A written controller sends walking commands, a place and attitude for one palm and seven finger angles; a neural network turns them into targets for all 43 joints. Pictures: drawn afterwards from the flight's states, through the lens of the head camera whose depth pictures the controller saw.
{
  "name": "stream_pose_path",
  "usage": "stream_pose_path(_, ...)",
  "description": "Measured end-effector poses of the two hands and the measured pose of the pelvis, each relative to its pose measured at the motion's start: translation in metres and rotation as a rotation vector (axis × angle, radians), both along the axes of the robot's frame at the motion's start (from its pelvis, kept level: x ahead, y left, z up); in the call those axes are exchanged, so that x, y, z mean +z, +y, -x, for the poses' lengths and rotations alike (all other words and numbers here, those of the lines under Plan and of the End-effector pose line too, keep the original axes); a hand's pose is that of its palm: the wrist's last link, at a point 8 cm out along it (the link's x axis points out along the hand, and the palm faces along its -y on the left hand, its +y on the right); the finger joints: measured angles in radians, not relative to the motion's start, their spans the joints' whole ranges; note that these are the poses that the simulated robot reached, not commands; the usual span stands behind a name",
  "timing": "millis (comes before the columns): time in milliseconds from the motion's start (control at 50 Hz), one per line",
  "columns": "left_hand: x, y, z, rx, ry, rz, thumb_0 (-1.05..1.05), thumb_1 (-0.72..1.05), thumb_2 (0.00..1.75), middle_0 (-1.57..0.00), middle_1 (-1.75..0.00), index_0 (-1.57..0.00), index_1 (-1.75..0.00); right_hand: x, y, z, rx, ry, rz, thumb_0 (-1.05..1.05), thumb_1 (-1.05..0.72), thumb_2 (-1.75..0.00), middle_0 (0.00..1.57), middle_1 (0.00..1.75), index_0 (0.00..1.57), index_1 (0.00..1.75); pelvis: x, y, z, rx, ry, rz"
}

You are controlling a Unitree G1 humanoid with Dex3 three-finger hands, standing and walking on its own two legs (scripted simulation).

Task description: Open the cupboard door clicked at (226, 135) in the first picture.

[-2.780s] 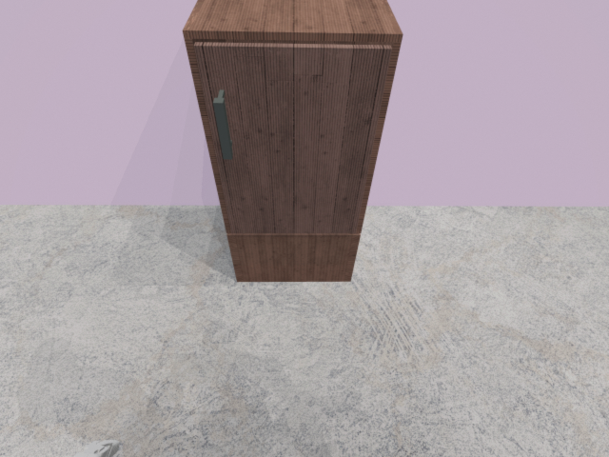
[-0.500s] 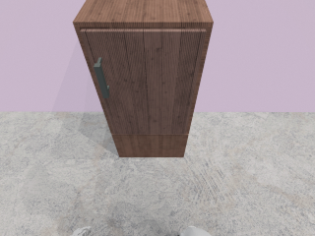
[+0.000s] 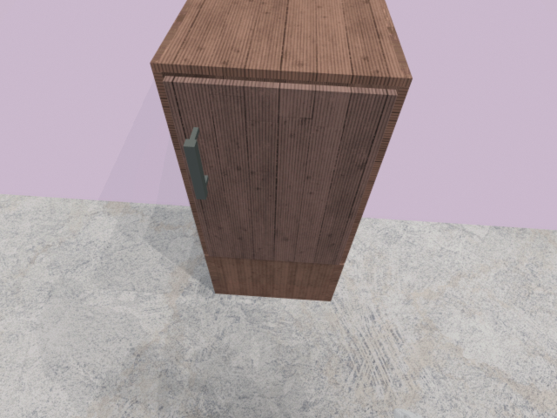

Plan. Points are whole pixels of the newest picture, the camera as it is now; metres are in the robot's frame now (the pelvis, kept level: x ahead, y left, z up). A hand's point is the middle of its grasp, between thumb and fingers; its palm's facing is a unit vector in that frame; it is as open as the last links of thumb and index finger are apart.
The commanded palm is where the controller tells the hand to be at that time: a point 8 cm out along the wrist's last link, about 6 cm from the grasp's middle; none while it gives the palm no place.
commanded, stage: come to a stop and stand still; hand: left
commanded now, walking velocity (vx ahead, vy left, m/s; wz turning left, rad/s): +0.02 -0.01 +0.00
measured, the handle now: (198, 164) +0.57 +0.22 -0.02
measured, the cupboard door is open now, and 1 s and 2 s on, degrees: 0 0 0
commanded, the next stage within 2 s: look again from close up in 1.20 s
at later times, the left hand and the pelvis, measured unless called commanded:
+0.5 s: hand out of the picture -0.02 +0.13 -0.17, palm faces +0.07 -0.98 -0.20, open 7.3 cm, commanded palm none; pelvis -0.04 -0.05 +0.00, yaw +1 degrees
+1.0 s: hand out of the picture -0.08 +0.11 -0.17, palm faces +0.06 -0.99 -0.14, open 7.4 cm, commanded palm none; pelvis -0.05 -0.03 +0.01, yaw +0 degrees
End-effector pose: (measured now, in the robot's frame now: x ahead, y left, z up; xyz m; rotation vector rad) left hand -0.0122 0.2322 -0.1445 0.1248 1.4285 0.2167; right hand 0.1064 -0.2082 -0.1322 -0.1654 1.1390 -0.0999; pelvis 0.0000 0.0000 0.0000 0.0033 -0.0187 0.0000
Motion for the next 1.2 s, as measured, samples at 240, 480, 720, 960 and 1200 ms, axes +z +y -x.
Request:
stream_pose_path(240, 0.013, -0.038, 0.004, -0.037, -0.076, -0.056, 0.00, 0.90, 0.90, -0.20, -0.30, -0.20, -0.30, -0.023, -0.064, 0.075, -0.078, 0.152, -0.018, 0.00, -0.91, -0.90, 0.20, 0.30, 0.20, 0.29, -0.003, -0.041, 0.021, 0.012, -0.010, -0.018)
stream_pose_path(480, 0.003, -0.056, 0.009, -0.022, -0.102, 0.007, 0.01, 0.93, 0.90, -0.20, -0.30, -0.20, -0.30, -0.011, -0.061, 0.162, -0.077, 0.302, 0.006, 0.00, -0.91, -0.90, 0.20, 0.30, 0.20, 0.29, 0.003, -0.052, 0.040, 0.023, -0.011, 0.002)
stream_pose_path(720, 0.003, -0.065, 0.053, -0.012, -0.010, 0.038, 0.00, 0.91, 0.90, -0.20, -0.30, -0.20, -0.30, -0.011, -0.041, 0.198, -0.099, 0.345, -0.036, 0.00, -0.91, -0.90, 0.20, 0.30, 0.20, 0.29, 0.006, -0.048, 0.049, 0.010, -0.006, 0.001)
stream_pose_path(960, 0.000, -0.070, 0.070, -0.001, 0.034, 0.079, 0.00, 0.90, 0.90, -0.20, -0.30, -0.20, -0.30, -0.009, -0.026, 0.199, -0.107, 0.344, -0.034, 0.00, -0.91, -0.90, 0.20, 0.30, 0.20, 0.29, 0.006, -0.036, 0.046, 0.003, 0.000, 0.000)
stream_pose_path(1200, 0.001, -0.058, 0.054, -0.019, 0.011, 0.065, 0.00, 0.90, 0.90, -0.20, -0.30, -0.20, -0.30, -0.010, -0.017, 0.171, -0.096, 0.283, -0.038, 0.00, -0.91, -0.90, 0.20, 0.30, 0.20, 0.29, 0.007, -0.027, 0.040, -0.002, 0.001, -0.002)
